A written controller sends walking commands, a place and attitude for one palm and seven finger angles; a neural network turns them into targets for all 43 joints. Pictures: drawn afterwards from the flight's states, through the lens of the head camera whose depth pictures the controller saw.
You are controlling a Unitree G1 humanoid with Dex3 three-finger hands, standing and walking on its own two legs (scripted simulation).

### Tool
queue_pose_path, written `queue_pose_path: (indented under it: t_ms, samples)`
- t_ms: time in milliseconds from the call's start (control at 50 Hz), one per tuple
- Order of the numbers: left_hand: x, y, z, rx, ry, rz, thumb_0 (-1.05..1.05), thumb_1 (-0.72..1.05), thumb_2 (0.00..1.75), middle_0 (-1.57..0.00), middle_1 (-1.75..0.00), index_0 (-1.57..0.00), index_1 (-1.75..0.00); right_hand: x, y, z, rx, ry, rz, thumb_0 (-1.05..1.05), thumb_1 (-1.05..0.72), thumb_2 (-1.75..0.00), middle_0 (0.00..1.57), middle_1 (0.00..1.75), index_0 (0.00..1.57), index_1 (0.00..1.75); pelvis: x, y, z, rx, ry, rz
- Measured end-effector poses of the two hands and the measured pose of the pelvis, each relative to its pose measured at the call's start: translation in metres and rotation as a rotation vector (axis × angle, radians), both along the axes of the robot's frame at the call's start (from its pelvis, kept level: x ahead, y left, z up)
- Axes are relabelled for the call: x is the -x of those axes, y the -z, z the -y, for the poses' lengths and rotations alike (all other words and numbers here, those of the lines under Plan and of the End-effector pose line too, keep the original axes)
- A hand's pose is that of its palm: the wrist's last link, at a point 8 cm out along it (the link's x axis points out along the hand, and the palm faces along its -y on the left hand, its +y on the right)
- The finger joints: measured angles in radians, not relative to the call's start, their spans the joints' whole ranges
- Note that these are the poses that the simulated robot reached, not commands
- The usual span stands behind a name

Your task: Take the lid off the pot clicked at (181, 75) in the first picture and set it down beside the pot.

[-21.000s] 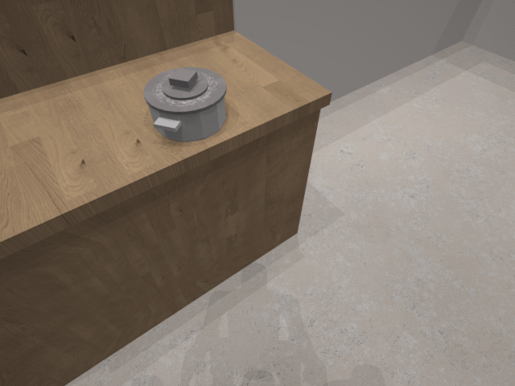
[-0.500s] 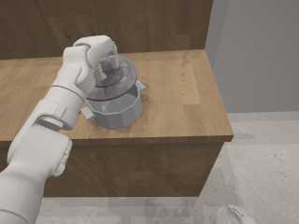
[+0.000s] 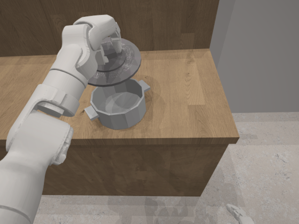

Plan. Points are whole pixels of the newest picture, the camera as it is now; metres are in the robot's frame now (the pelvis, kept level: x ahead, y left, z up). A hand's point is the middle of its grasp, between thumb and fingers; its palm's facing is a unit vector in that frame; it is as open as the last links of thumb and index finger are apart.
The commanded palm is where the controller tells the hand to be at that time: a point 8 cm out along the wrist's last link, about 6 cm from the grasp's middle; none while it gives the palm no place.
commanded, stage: lift the lid straight up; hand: left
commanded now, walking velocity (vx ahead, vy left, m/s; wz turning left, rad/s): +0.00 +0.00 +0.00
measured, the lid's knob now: (105, 51) +0.51 +0.11 +0.21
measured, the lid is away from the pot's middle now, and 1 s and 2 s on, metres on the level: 0.02 0.09 0.21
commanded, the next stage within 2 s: move the lid sideways beside the pot in 0.16 s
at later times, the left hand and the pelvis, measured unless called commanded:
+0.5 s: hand (93, 51) +0.47 +0.13 +0.24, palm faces -0.19 -0.03 -0.98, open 7.6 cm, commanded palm +0.44 +0.15 +0.32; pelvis +0.00 +0.00 +0.00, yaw -1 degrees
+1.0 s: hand (70, 53) +0.46 +0.19 +0.24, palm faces -0.23 -0.02 -0.97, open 7.5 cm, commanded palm +0.44 +0.20 +0.32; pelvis +0.00 +0.00 +0.00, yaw +0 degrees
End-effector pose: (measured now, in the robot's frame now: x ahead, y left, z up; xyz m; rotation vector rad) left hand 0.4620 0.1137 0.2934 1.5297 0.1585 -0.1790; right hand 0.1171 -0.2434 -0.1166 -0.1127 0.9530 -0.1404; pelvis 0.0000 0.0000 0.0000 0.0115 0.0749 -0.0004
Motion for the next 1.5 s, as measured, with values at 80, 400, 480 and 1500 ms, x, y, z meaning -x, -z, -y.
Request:
queue_pose_path:
  t_ms: [80,400,480,1500]
  samples:
    - [-0.005,-0.002,0.004,0.001,-0.004,0.003,0.03,0.11,1.06,-0.57,-0.87,-0.72,-0.93,0.000,0.001,-0.002,-0.007,0.003,-0.005,0.01,-0.90,-0.90,0.20,0.30,0.20,0.30,-0.001,0.000,0.000,0.000,0.003,-0.008]
    - [-0.004,-0.004,-0.004,0.006,-0.018,0.022,0.03,0.11,1.06,-0.57,-0.87,-0.72,-0.93,-0.004,0.000,0.004,-0.013,0.011,-0.010,0.01,-0.90,-0.90,0.20,0.30,0.20,0.30,-0.005,-0.001,0.002,0.002,0.013,-0.007]
    - [0.001,-0.004,-0.016,-0.002,-0.040,0.020,0.03,0.11,1.06,-0.57,-0.87,-0.72,-0.93,-0.010,-0.003,0.006,-0.008,0.010,0.009,0.01,-0.90,-0.90,0.20,0.30,0.20,0.30,-0.003,-0.001,0.003,0.002,0.013,-0.002]
    - [0.026,-0.006,-0.138,-0.048,-0.197,-0.025,0.03,0.11,1.06,-0.57,-0.87,-0.72,-0.93,0.001,-0.011,0.011,0.042,0.016,-0.055,0.01,-0.90,-0.90,0.20,0.30,0.20,0.30,0.007,-0.001,-0.002,0.018,-0.010,-0.004]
